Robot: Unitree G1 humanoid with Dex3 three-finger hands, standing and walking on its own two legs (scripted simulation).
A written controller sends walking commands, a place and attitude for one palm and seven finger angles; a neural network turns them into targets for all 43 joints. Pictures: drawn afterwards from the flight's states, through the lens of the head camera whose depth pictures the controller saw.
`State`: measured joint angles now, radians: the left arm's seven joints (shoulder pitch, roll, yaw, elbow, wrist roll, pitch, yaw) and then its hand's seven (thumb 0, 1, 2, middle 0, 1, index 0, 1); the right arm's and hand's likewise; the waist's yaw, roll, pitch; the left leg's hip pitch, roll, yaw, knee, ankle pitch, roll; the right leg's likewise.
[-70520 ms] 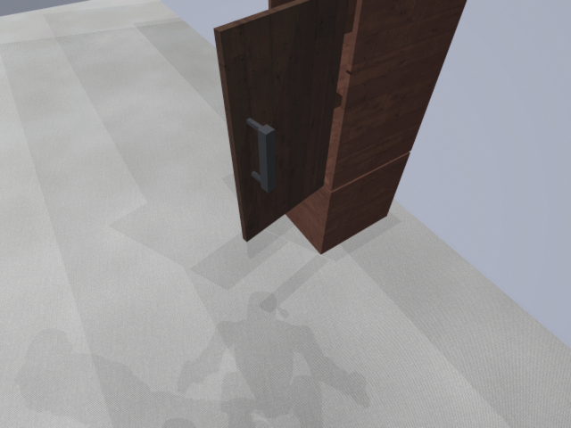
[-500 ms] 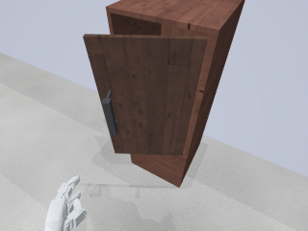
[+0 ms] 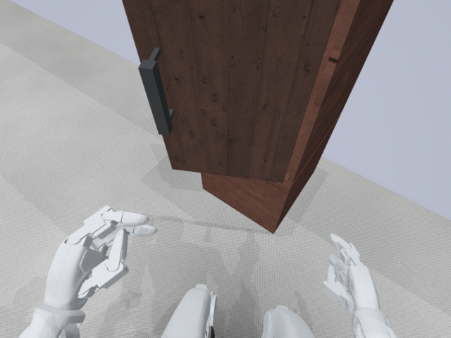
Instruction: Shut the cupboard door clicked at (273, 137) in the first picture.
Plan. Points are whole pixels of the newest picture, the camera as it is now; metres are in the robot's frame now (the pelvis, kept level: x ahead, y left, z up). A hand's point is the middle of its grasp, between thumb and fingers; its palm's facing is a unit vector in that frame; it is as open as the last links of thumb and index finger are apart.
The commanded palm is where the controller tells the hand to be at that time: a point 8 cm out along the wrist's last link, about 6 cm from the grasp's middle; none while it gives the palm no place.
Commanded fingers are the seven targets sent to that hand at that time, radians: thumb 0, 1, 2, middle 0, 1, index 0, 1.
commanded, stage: raise the hand and make a fist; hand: left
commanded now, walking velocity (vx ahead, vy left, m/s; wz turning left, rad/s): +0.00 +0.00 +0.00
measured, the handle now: (161, 94) +0.54 +0.21 +0.10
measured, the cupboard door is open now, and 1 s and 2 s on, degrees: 27 27 27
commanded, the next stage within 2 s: bring the fist close to the handle in 1.24 s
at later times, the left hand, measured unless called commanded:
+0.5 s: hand (112, 244) +0.23 +0.20 +0.09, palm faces -0.03 -1.00 -0.02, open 3.2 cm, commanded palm +0.20 +0.25 +0.09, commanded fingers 0.00 0.90 0.90 -1.28 -1.48 -1.28 -1.48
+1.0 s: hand (105, 223) +0.25 +0.21 +0.10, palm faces -0.04 -1.00 -0.03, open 3.1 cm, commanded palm +0.23 +0.27 +0.10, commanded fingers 0.00 0.90 0.90 -1.30 -1.50 -1.30 -1.50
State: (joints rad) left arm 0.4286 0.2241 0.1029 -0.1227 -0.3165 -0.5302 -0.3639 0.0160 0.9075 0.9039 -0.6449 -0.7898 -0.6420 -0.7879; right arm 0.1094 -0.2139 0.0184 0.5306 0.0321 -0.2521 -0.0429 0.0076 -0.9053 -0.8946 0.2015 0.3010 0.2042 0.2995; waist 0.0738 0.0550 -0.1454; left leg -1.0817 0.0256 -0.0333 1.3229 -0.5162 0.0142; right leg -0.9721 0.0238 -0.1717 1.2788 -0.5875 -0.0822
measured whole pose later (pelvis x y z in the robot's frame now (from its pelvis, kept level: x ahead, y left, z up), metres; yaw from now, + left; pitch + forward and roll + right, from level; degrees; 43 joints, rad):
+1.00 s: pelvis +0.03 +0.03 +0.04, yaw -1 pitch +14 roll -3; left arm 0.37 0.26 0.14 -0.03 -0.29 -0.34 -0.26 0.01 0.91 0.90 -1.30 -1.50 -1.29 -1.50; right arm 0.27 -0.25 0.03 0.49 0.03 -0.15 -0.04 0.01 -0.90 -0.89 0.20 0.30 0.21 0.30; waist 0.00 0.05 -0.14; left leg -0.87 0.01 0.01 1.11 -0.47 0.06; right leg -0.77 0.02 -0.12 1.05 -0.52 -0.03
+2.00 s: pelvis +0.03 +0.01 +0.05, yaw -1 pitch +15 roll -1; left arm -0.09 0.27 0.18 0.39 -0.26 -0.34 -0.23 0.02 0.90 0.90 -1.30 -1.50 -1.30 -1.50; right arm 0.28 -0.27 0.01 0.57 0.04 -0.09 -0.04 0.01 -0.91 -0.89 0.20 0.30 0.20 0.30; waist -0.02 0.04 -0.14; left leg -0.87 0.02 0.03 1.07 -0.46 0.03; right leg -0.80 0.03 -0.10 1.05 -0.51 -0.06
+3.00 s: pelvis +0.02 +0.02 +0.05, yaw -2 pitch +16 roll -2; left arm -0.50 0.29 0.22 0.84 -0.19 -0.44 -0.21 0.02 0.90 0.90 -1.30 -1.50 -1.30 -1.50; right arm 0.29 -0.26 0.01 0.62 0.03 -0.02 -0.02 0.00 -0.91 -0.89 0.20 0.30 0.20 0.30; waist -0.06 0.02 -0.13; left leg -0.91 0.02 0.04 1.06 -0.43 0.04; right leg -0.84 0.03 -0.09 1.04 -0.48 -0.05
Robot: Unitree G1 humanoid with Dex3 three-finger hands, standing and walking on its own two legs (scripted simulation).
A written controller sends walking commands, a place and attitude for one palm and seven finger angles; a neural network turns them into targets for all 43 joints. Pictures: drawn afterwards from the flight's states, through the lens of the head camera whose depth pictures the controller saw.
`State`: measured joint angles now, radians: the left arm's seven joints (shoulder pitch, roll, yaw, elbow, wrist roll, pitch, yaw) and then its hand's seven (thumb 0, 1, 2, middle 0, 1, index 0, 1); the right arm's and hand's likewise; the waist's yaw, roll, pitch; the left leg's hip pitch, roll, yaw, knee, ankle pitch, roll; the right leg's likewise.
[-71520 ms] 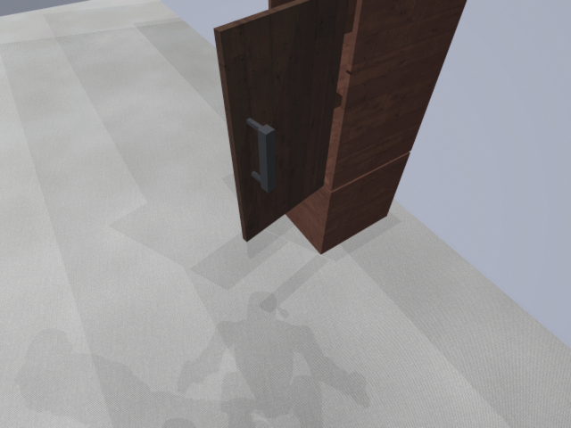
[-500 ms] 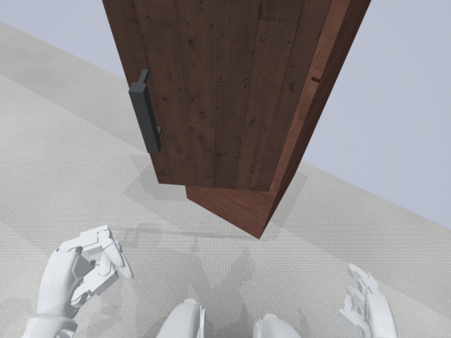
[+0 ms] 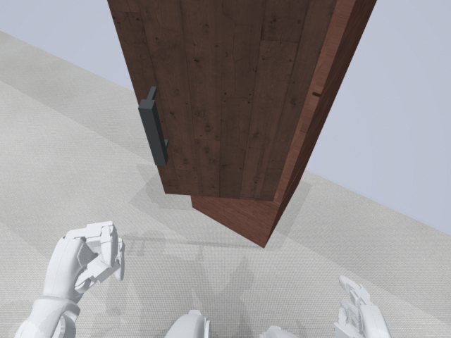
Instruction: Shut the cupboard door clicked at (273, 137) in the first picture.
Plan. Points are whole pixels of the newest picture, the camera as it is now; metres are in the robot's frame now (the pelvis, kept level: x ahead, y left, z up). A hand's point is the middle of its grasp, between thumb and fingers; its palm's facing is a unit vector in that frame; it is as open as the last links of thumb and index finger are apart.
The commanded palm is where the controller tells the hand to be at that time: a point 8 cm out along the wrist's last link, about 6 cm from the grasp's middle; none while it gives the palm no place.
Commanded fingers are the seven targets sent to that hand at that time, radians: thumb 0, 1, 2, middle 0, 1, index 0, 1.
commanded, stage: raise the hand and make a fist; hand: left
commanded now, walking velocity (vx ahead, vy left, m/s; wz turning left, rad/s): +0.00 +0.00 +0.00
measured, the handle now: (157, 128) +0.51 +0.18 +0.05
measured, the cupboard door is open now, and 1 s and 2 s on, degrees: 27 27 27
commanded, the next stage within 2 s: bring the fist close to the handle in 0.24 s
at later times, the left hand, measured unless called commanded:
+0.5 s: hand (126, 252) +0.24 +0.17 +0.07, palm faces +0.01 -1.00 -0.06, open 3.1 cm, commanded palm +0.23 +0.22 +0.06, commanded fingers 0.00 0.90 0.90 -1.30 -1.50 -1.30 -1.50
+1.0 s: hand (151, 201) +0.33 +0.16 +0.05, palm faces -0.03 -1.00 -0.03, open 3.1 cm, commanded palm +0.32 +0.21 +0.06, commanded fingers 0.00 0.90 0.90 -1.30 -1.50 -1.30 -1.50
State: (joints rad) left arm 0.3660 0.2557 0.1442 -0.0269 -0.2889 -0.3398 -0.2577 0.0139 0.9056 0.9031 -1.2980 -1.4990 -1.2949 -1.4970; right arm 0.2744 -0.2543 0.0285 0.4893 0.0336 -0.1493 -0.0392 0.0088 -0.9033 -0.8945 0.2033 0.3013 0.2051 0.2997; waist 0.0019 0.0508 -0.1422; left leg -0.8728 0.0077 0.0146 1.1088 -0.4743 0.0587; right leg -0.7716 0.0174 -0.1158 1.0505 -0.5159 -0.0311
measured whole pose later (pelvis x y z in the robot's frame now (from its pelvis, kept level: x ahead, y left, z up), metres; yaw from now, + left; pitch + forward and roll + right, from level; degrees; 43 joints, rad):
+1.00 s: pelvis +0.00 -0.02 +0.00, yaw -1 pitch +15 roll -1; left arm -0.09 0.27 0.18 0.39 -0.26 -0.34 -0.23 0.02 0.90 0.90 -1.30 -1.50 -1.30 -1.50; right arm 0.28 -0.27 0.01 0.57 0.04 -0.09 -0.04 0.01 -0.91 -0.89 0.20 0.30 0.20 0.30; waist -0.02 0.04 -0.14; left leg -0.87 0.02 0.03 1.07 -0.46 0.03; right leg -0.80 0.03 -0.10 1.05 -0.51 -0.06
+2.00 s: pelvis -0.01 -0.01 +0.00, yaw -1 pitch +16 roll -2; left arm -0.50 0.29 0.22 0.84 -0.19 -0.44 -0.21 0.02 0.90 0.90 -1.30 -1.50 -1.30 -1.50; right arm 0.29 -0.26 0.01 0.62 0.03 -0.02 -0.02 0.00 -0.91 -0.89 0.20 0.30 0.20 0.30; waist -0.06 0.02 -0.13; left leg -0.91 0.02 0.04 1.06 -0.43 0.04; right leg -0.84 0.03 -0.09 1.04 -0.48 -0.05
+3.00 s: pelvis -0.01 +0.00 -0.03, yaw -3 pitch +25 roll -5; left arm -1.09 0.55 0.29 1.27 -0.10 -0.36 -0.40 0.02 0.90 0.90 -1.30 -1.50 -1.30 -1.50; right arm 0.38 -0.28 0.04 0.66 0.01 -0.02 0.00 0.00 -0.91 -0.89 0.20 0.30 0.20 0.30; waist -0.21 0.05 -0.12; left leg -1.19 0.05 0.02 1.21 -0.47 0.06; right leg -1.10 0.05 -0.11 1.15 -0.50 -0.04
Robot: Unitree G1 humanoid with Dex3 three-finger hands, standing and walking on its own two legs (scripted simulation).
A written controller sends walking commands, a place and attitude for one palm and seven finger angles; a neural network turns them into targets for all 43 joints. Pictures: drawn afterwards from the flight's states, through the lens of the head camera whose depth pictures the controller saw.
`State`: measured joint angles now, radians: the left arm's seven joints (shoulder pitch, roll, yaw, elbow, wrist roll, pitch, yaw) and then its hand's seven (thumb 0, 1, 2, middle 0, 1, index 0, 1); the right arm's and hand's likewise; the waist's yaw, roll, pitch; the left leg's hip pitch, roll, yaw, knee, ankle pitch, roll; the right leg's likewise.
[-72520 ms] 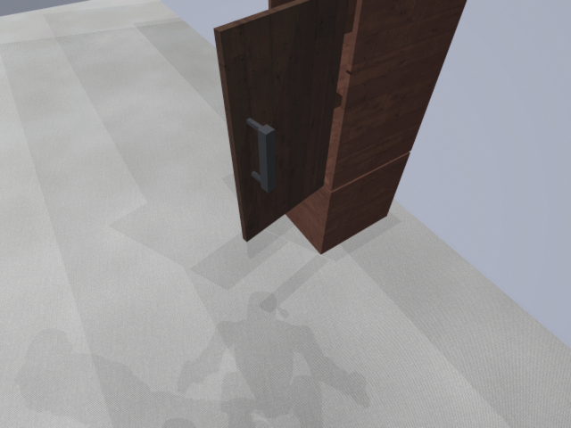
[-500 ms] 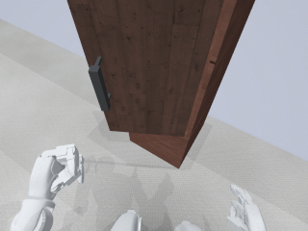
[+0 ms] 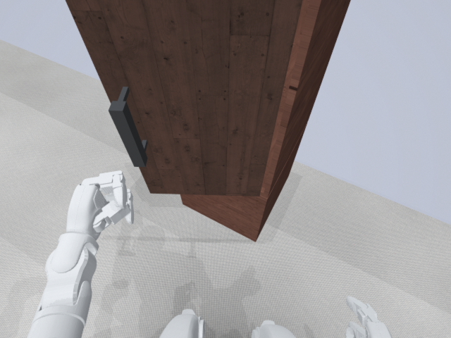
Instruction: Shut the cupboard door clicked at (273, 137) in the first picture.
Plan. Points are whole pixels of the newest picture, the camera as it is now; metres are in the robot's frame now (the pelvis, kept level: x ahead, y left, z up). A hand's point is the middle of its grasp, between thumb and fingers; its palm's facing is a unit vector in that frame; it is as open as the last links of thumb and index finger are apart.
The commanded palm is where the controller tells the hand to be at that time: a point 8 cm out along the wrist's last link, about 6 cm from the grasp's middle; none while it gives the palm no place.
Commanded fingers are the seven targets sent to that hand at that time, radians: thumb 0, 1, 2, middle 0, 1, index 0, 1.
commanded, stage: bring the fist close to the handle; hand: left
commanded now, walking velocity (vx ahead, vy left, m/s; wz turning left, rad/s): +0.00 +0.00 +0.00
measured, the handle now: (133, 129) +0.50 +0.21 +0.05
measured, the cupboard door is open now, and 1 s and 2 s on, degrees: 27 27 8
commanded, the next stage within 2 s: push the door shut along its arc in 0.74 s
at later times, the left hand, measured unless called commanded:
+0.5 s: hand (142, 169) +0.39 +0.17 +0.07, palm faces +0.00 -1.00 -0.03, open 3.1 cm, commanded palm +0.36 +0.22 +0.06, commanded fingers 0.00 0.90 0.90 -1.30 -1.50 -1.30 -1.50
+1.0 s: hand (140, 169) +0.40 +0.18 +0.05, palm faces -0.03 -1.00 -0.02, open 3.1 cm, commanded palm +0.39 +0.23 +0.06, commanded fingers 0.00 0.90 0.90 -1.30 -1.50 -1.30 -1.50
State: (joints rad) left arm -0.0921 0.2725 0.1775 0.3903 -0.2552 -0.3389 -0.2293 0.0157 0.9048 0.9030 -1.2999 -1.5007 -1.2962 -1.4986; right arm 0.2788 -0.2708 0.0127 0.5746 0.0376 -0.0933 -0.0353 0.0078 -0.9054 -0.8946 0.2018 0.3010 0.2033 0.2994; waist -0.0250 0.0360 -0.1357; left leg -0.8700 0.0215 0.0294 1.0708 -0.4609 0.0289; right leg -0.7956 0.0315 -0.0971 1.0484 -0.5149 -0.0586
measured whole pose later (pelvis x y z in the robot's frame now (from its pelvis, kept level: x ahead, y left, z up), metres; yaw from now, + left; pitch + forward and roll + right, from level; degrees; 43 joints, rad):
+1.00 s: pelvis -0.01 +0.01 +0.00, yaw -1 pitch +16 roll -2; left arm -0.50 0.29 0.22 0.84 -0.19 -0.44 -0.21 0.02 0.90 0.90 -1.30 -1.50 -1.30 -1.50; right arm 0.29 -0.26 0.01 0.62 0.03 -0.02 -0.02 0.00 -0.91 -0.89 0.20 0.30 0.20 0.30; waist -0.06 0.02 -0.13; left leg -0.91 0.02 0.04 1.06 -0.43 0.04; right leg -0.84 0.03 -0.09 1.04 -0.48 -0.05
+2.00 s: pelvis -0.02 +0.02 -0.03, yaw -3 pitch +25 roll -5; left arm -1.09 0.55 0.29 1.27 -0.10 -0.36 -0.40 0.02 0.90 0.90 -1.30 -1.50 -1.30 -1.50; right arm 0.38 -0.28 0.04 0.66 0.01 -0.02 0.00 0.00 -0.91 -0.89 0.20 0.30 0.20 0.30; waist -0.21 0.05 -0.12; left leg -1.19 0.05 0.02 1.21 -0.47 0.06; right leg -1.10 0.05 -0.11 1.15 -0.50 -0.04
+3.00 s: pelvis -0.02 +0.01 -0.05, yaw -3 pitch +31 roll -6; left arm -1.35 0.46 0.33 1.31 -0.02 -0.22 0.03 -0.01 0.76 0.93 -1.30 -1.50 -1.30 -1.50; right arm 0.43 -0.25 0.04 0.67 -0.09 -0.08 0.06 0.00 -0.91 -0.89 0.20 0.30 0.20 0.30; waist -0.25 0.07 -0.14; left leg -1.35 0.05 -0.02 1.29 -0.48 0.04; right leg -1.24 0.06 -0.14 1.21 -0.52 -0.06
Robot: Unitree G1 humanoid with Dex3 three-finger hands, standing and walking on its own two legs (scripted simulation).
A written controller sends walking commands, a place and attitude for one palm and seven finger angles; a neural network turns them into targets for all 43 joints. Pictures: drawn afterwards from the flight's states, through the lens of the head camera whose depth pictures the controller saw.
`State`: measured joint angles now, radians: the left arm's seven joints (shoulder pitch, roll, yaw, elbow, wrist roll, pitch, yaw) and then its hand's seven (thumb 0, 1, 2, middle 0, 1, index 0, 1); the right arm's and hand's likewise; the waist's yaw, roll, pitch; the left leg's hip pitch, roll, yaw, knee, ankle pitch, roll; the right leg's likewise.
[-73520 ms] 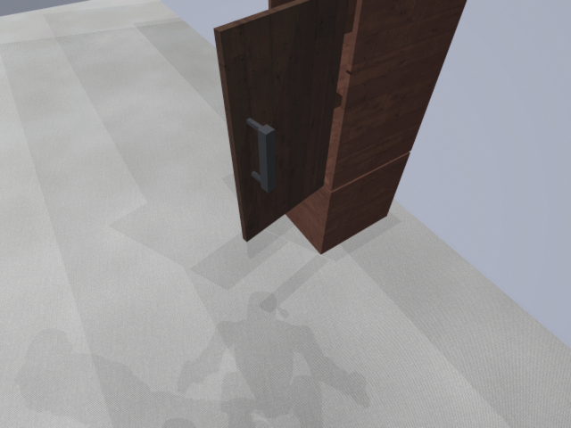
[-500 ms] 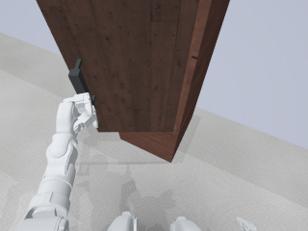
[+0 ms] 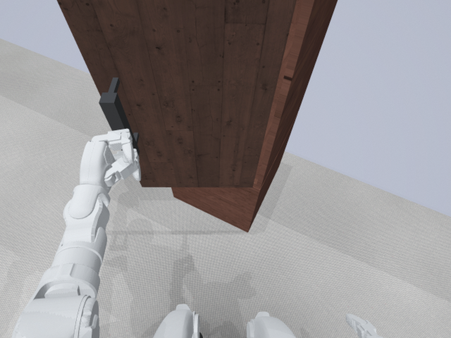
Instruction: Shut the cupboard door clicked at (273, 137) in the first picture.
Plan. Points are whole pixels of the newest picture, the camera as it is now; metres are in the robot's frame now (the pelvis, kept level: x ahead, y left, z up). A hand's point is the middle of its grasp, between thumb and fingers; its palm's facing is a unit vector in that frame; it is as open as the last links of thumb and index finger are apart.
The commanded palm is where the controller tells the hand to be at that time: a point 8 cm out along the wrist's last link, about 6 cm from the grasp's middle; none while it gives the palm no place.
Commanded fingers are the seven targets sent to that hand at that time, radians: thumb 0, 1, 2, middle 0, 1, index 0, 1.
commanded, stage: push the door shut along its arc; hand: left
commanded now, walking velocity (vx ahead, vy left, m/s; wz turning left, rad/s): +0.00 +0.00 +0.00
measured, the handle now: (124, 121) +0.51 +0.21 +0.05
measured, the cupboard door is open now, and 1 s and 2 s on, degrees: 27 8 0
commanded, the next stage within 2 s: pull the fist back off the door in 1.72 s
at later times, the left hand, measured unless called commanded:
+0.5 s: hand (139, 134) +0.47 +0.17 +0.06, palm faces -0.13 -0.99 -0.04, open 3.1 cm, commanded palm +0.46 +0.21 +0.06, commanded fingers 0.00 0.90 0.90 -1.30 -1.50 -1.30 -1.50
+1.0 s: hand (159, 109) +0.54 +0.14 +0.06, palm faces -0.26 -0.97 -0.03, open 3.1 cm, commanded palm +0.54 +0.17 +0.06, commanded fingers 0.00 0.90 0.90 -1.30 -1.50 -1.30 -1.50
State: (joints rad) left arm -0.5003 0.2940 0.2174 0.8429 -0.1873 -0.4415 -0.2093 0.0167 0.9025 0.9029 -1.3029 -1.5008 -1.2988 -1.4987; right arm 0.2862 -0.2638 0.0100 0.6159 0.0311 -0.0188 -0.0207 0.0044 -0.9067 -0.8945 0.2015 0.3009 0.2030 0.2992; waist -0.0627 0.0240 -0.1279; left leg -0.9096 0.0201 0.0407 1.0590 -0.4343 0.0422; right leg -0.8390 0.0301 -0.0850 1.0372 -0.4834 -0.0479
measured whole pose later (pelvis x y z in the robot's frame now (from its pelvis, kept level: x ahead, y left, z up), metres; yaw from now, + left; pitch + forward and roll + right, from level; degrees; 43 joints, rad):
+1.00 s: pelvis -0.01 +0.01 -0.03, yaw -2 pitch +25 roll -5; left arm -1.09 0.55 0.29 1.27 -0.10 -0.36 -0.40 0.02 0.90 0.90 -1.30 -1.50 -1.30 -1.50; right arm 0.38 -0.28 0.04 0.66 0.01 -0.02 0.00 0.00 -0.91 -0.89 0.20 0.30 0.20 0.30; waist -0.21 0.05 -0.12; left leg -1.19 0.05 0.02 1.21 -0.47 0.06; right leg -1.10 0.05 -0.11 1.15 -0.50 -0.04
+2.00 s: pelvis -0.01 +0.00 -0.05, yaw -2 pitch +31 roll -6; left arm -1.35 0.46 0.33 1.31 -0.02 -0.22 0.03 -0.01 0.76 0.93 -1.30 -1.50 -1.30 -1.50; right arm 0.43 -0.25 0.04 0.67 -0.09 -0.08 0.06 0.00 -0.91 -0.89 0.20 0.30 0.20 0.30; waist -0.25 0.07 -0.14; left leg -1.35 0.05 -0.02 1.29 -0.48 0.04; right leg -1.24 0.06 -0.14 1.21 -0.52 -0.06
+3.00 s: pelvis +0.03 +0.00 +0.00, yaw -2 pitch +21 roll -1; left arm -0.71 0.22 0.25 0.95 -0.07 -0.47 0.03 0.02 0.90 0.90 -1.30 -1.50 -1.30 -1.50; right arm 0.36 -0.24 -0.01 0.60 -0.02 0.07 0.07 0.00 -0.91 -0.89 0.20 0.30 0.20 0.30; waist -0.12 0.05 -0.16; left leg -0.93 0.03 0.06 1.04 -0.46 0.04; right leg -0.88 0.05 -0.05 1.02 -0.50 -0.05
